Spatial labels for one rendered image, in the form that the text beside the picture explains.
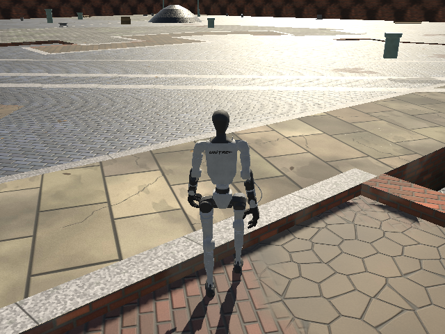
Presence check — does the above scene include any robot left upper arm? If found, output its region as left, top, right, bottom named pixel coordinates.
left=191, top=140, right=207, bottom=178

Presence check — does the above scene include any robot right upper arm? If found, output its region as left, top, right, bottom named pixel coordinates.
left=236, top=140, right=251, bottom=180

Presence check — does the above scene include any left robot forearm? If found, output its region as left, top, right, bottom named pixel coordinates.
left=188, top=168, right=199, bottom=196

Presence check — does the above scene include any robot left hand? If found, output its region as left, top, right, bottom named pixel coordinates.
left=188, top=193, right=202, bottom=208

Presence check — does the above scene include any right robot forearm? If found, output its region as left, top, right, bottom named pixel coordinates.
left=244, top=169, right=258, bottom=208

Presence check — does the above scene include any robot torso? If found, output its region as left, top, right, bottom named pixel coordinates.
left=205, top=137, right=238, bottom=209

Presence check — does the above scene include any robot left shin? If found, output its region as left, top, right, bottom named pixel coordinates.
left=203, top=239, right=214, bottom=287

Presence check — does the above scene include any robot right hand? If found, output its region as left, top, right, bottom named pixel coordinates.
left=243, top=207, right=259, bottom=229

